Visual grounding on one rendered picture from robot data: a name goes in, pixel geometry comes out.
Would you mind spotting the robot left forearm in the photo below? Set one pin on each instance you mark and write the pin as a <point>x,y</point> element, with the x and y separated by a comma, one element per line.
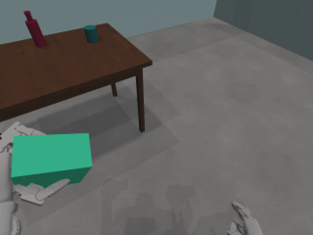
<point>9,223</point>

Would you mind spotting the left robot hand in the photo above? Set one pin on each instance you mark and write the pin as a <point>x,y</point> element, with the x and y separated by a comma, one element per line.
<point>33,193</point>

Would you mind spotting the right robot hand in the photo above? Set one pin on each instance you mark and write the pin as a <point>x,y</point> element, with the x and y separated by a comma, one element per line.
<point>250,225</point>

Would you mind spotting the sponge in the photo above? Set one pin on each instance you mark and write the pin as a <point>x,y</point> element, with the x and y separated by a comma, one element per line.
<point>46,159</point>

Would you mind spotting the table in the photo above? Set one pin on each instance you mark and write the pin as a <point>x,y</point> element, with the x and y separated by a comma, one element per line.
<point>32,78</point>

